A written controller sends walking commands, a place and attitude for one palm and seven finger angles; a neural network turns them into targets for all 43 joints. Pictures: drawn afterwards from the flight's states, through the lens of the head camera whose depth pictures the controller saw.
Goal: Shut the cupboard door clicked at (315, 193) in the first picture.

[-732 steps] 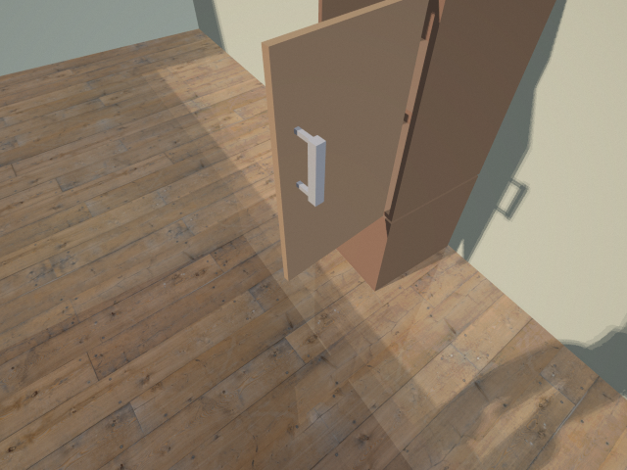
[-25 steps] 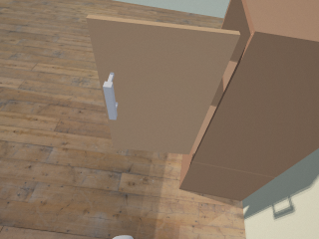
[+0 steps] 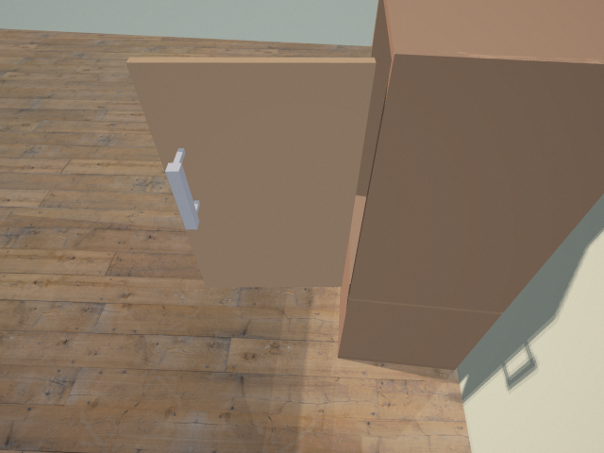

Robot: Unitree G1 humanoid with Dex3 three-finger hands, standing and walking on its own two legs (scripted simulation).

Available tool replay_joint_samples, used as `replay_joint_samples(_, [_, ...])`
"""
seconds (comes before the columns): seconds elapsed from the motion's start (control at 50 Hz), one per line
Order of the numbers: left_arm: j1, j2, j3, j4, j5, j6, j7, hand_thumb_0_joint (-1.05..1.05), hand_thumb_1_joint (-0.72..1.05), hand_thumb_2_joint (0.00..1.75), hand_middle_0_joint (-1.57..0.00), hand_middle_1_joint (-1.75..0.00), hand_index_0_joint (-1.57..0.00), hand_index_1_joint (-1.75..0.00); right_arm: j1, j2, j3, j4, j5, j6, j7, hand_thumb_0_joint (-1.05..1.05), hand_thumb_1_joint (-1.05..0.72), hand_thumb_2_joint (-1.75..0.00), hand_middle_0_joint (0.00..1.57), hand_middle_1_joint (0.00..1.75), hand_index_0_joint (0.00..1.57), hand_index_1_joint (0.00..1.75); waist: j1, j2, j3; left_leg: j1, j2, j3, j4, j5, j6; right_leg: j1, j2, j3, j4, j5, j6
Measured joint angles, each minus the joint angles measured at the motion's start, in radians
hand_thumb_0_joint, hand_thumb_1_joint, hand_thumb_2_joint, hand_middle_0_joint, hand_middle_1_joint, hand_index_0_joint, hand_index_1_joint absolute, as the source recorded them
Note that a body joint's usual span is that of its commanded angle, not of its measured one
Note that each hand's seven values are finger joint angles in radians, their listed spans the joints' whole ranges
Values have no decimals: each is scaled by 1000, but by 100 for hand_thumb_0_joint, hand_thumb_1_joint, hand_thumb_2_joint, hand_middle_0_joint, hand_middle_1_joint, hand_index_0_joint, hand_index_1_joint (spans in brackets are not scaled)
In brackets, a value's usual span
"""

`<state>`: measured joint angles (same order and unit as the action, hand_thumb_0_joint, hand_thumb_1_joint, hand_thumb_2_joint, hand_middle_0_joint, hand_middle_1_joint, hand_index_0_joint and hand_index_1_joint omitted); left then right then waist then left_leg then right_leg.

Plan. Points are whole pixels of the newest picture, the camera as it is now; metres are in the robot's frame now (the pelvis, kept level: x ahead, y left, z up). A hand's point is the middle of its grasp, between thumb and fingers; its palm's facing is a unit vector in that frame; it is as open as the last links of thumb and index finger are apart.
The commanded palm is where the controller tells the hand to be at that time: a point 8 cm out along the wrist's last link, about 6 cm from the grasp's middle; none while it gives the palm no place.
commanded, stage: come to a stop and stand still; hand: left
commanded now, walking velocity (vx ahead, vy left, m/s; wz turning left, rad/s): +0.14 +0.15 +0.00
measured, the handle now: (186, 190) +0.54 +0.24 +0.03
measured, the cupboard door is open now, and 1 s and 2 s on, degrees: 96 96 96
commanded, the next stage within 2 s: look again from close up in 0.64 s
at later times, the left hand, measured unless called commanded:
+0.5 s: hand out of the picture +0.01 +0.18 -0.19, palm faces +0.06 -0.98 -0.17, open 7.4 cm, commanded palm none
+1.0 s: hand out of the picture +0.03 +0.21 -0.18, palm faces +0.00 -0.97 -0.23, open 7.4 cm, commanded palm none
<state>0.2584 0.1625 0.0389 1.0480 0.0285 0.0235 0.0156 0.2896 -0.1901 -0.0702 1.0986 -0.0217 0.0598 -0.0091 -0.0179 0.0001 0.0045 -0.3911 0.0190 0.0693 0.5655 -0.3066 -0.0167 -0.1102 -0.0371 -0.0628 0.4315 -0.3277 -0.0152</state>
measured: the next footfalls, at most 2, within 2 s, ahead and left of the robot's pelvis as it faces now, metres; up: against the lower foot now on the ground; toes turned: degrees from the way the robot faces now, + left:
left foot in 0.26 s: +0.06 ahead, +0.12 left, +0.00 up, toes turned +5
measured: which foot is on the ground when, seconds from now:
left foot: up 0.00-0.24, down 0.26-1.00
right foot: down 0.00-1.00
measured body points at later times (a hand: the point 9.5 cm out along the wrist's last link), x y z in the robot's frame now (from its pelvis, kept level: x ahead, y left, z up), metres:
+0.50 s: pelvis +0.03 +0.02 +0.00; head +0.06 +0.03 +0.44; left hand +0.01 +0.23 -0.17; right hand +0.08 -0.21 -0.16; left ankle +0.02 +0.12 -0.74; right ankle -0.06 -0.11 -0.74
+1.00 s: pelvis +0.00 +0.03 -0.01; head +0.00 +0.03 +0.44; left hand +0.03 +0.26 -0.17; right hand +0.02 -0.21 -0.16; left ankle +0.02 +0.12 -0.74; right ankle -0.06 -0.11 -0.74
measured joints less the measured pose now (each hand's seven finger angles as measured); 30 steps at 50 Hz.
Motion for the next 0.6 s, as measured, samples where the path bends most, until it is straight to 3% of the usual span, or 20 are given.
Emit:
replay_joint_samples(0.12, [49,-42,-19,42,-4,-33,0,0,91,89,-20,-30,-20,-30,40,0,4,21,1,-15,16,0,-91,-90,20,30,20,30,8,7,4,6,5,-21,165,-8,-18,47,7,-6,-69,30,3])
replay_joint_samples(0.2, [55,-55,-19,58,0,-48,2,0,91,89,-20,-30,-20,-30,28,14,12,23,8,-25,10,0,-91,-90,20,30,20,30,26,-7,31,60,3,-10,94,-48,-27,37,-3,-13,-41,7,6])
replay_joint_samples(0.24, [57,-55,-17,67,-2,-48,4,0,91,89,-20,-30,-20,-30,13,19,20,22,11,-34,4,0,-91,-90,20,30,20,30,35,-14,43,111,-3,-3,-12,11,-27,23,-11,-15,0,-19,14])
replay_joint_samples(0.28, [57,-53,-16,77,-8,-43,7,0,91,89,-20,-30,-20,-30,-6,23,25,22,13,-51,-4,0,-91,-90,20,30,20,30,38,-12,51,148,-3,-3,-82,92,0,2,-12,-22,58,-58,25])
replay_joint_samples(0.34, [50,-36,-12,90,-10,-27,19,0,91,89,-20,-30,-20,-30,-45,48,33,21,13,-62,-16,0,-91,-90,20,30,20,30,50,-45,61,146,-18,11,-42,31,28,2,-31,-9,85,-63,34])
replay_joint_samples(0.6, [0,-10,-22,81,-11,-22,23,0,91,90,-20,-30,-20,-30,-110,44,44,9,17,-70,-35,0,-93,-90,20,30,20,30,33,-38,39,190,-24,34,-87,29,41,51,-37,9,8,-49,54])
